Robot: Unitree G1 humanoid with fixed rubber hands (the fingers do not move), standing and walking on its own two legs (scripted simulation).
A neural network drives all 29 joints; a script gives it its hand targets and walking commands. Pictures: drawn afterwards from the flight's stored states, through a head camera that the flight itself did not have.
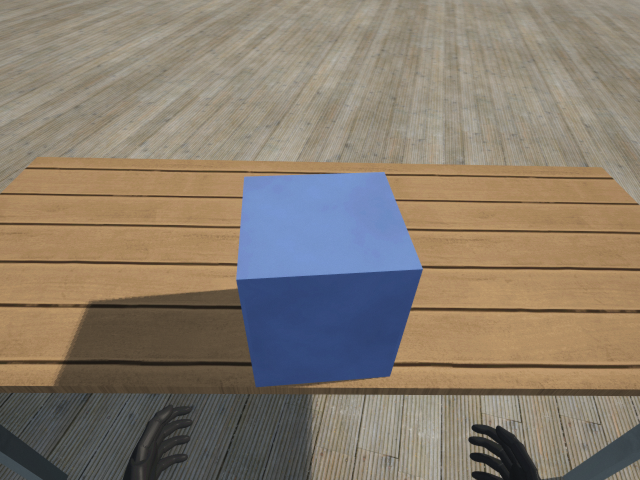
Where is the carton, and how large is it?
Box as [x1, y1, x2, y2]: [236, 172, 422, 386]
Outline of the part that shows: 384,172 244,177 236,281 256,386 389,376 422,268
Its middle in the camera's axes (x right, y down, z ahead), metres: +0.00 +0.06 +0.59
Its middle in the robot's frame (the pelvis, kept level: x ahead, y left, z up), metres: +0.41 +0.05 +0.03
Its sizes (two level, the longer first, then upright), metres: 0.210 0.200 0.250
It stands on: a table, 0.69 m high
